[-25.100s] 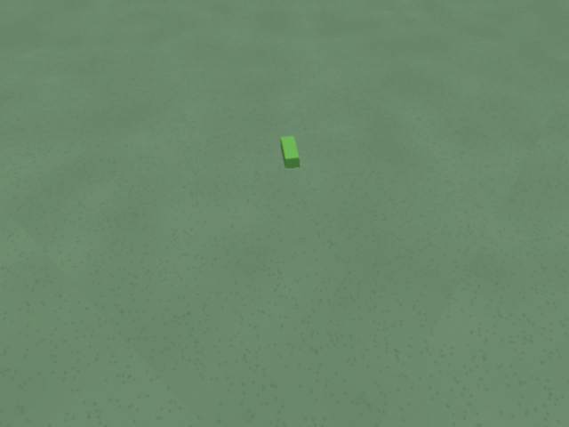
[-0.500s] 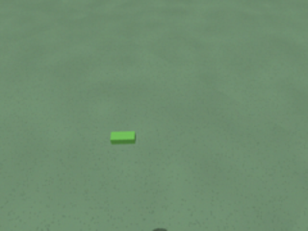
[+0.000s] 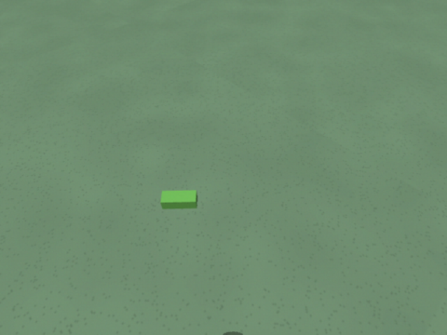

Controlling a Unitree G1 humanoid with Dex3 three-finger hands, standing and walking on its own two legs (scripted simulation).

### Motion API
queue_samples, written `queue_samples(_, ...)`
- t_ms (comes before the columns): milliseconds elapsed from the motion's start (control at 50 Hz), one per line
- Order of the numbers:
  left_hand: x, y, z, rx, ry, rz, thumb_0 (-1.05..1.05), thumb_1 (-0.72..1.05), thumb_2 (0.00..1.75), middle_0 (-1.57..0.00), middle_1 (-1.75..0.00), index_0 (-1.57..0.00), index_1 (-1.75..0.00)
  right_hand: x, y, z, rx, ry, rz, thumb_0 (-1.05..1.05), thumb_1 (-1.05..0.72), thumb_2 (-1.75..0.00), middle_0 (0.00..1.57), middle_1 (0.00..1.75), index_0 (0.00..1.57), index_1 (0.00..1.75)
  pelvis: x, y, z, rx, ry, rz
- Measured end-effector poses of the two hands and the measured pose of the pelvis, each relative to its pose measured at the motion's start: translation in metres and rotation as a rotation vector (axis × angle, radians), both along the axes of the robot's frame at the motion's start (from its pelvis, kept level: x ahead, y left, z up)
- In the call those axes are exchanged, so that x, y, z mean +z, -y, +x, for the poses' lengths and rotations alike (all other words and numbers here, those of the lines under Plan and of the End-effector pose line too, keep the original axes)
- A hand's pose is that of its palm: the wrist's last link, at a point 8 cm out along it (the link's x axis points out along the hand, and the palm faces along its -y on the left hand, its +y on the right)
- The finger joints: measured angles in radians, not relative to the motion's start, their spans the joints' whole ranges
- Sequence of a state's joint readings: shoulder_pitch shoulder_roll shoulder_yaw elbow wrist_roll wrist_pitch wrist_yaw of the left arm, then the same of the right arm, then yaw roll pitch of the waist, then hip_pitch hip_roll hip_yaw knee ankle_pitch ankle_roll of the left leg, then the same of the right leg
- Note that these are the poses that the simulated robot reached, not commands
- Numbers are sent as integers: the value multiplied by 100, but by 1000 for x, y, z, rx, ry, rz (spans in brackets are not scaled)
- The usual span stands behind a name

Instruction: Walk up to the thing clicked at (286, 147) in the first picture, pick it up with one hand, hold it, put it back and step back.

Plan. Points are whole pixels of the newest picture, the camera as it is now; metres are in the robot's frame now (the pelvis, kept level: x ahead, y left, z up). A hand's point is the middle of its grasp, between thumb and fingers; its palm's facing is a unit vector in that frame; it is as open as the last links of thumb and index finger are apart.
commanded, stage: walk up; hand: left
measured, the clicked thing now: (179, 199) +0.85 +0.23 -0.75
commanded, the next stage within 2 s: none
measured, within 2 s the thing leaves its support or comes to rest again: neither
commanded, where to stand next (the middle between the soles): +0.41 +0.01 m, yaw +0 degrees
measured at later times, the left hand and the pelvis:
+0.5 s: hand (65, 329) +0.16 +0.33 -0.16, palm faces -0.09 -0.93 -0.35, open 7.4 cm; pelvis +0.11 +0.05 -0.01, yaw -2 degrees
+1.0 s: hand (110, 234) +0.36 +0.29 -0.15, palm faces -0.06 -0.93 -0.36, open 7.4 cm; pelvis +0.28 +0.03 -0.02, yaw -2 degrees
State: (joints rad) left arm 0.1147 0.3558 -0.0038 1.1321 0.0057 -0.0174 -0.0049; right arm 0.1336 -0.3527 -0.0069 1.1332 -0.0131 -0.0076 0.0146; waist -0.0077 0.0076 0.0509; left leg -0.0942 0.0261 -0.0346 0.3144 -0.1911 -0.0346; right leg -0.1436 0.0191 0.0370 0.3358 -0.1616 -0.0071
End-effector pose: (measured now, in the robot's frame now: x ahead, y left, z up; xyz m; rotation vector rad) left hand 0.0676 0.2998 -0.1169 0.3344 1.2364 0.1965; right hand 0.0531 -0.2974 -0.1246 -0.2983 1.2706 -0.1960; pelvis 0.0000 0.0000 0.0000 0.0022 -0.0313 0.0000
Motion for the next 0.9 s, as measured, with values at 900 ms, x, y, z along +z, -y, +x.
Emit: queue_samples(900,18,-15,280,-114,204,2,1,90,90,-21,-30,-20,-30,0,-3,231,25,115,-3,0,-91,-90,20,30,21,30,-15,-18,249,-38,21,-11)
